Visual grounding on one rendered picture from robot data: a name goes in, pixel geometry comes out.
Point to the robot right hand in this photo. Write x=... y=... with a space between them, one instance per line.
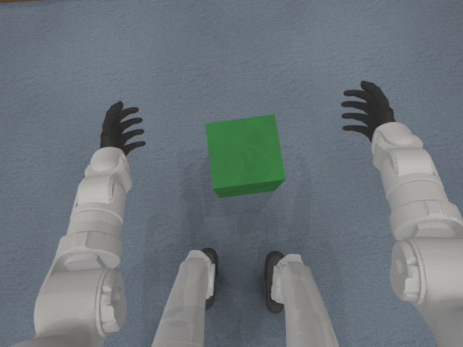
x=377 y=107

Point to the left robot forearm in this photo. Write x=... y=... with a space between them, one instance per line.
x=93 y=235

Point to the robot left hand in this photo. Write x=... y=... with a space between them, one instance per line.
x=112 y=136

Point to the right robot thigh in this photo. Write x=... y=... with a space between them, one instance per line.
x=307 y=320

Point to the robot right upper arm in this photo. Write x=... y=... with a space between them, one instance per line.
x=428 y=272

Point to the carton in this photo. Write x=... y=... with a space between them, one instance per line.
x=245 y=156

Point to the right robot forearm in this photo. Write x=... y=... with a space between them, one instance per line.
x=419 y=205

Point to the robot left upper arm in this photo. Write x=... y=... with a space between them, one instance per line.
x=79 y=308

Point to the robot left shin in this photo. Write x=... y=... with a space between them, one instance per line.
x=196 y=254

